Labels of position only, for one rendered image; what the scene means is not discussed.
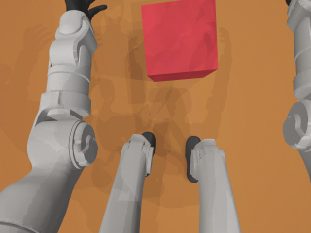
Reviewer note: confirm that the robot left hand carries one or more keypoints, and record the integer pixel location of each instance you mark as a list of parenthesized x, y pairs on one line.
[(83, 5)]

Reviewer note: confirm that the right robot forearm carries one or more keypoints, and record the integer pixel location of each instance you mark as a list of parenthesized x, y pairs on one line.
[(299, 22)]

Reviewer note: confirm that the robot left upper arm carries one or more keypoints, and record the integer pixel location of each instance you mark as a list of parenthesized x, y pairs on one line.
[(58, 151)]

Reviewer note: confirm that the robot right upper arm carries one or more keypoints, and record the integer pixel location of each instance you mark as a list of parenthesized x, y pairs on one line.
[(297, 130)]

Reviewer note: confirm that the left robot thigh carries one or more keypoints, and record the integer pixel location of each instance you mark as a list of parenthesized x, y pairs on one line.
[(123, 210)]

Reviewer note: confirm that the left robot forearm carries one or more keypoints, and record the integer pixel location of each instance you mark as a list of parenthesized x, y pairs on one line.
[(69, 71)]

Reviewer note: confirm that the carton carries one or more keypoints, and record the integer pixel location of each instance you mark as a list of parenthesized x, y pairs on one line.
[(180, 39)]

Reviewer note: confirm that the robot right shin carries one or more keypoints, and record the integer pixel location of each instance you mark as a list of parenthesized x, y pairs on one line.
[(209, 141)]

